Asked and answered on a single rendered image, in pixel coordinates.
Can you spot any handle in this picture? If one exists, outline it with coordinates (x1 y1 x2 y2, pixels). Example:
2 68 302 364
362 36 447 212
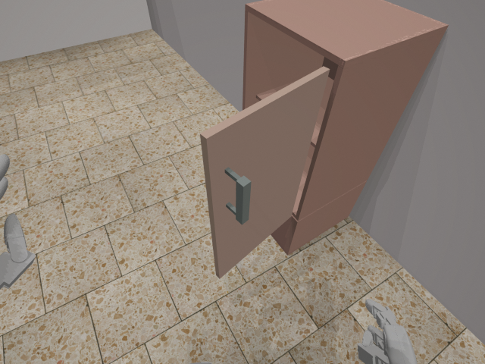
225 167 251 225

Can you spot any right robot hand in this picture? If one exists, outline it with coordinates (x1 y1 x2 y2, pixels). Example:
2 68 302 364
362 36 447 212
358 299 417 364

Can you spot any cupboard door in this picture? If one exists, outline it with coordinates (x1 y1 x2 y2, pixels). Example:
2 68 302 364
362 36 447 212
200 67 330 279

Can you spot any left robot hand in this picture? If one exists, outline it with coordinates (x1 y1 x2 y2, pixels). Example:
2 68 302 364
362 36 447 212
0 154 36 290

